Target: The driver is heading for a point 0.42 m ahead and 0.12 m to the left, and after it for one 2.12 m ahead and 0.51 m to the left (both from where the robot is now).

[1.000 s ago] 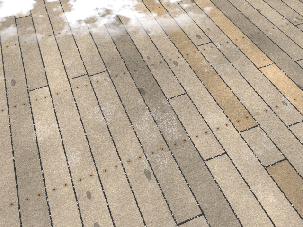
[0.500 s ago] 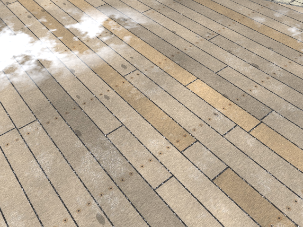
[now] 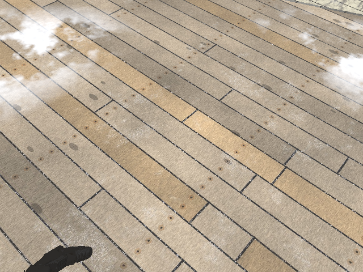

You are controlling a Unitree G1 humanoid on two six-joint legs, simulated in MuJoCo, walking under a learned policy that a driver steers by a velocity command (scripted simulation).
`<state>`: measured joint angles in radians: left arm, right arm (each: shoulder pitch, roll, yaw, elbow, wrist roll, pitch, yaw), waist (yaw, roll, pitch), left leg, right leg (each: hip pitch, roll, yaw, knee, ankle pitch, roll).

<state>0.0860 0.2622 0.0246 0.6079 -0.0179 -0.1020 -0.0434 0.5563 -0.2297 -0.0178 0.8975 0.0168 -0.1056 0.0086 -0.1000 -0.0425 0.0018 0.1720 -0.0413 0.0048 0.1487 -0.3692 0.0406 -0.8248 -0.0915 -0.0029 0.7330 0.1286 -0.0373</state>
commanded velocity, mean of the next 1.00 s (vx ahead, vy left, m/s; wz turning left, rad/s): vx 0.99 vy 0.00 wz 0.50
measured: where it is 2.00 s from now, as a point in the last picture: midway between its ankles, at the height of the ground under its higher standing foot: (46, 62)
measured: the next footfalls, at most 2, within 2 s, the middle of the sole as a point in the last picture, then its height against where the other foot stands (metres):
right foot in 0.12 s outside the picture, level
left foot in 0.60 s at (122, 210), level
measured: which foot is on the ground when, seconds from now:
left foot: down 0.00-0.14, up 0.16-0.58, down 0.60-1.00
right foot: up 0.00-0.10, down 0.12-0.60, up 0.62-1.00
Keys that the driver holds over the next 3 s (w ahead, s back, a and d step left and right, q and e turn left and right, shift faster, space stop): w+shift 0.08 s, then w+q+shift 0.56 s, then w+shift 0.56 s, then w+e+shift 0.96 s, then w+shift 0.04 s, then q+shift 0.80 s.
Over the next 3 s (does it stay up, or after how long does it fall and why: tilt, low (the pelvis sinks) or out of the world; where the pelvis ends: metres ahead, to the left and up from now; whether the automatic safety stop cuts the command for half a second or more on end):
stays up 2.29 0.49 0.01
